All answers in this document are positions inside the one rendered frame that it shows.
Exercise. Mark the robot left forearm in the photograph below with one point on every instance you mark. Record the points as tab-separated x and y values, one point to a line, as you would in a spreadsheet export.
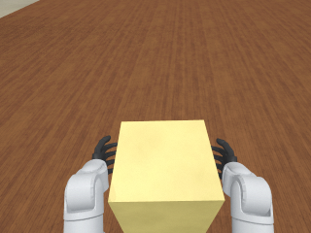
84	198

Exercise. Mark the robot right hand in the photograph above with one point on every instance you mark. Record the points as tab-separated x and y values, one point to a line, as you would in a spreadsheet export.
227	155

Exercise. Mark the carton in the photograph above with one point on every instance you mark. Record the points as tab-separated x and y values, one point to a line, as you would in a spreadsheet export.
165	178

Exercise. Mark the robot left hand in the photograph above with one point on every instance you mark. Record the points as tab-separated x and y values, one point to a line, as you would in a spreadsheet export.
101	148

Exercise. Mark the robot right forearm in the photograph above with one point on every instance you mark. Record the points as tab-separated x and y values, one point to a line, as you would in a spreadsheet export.
251	205

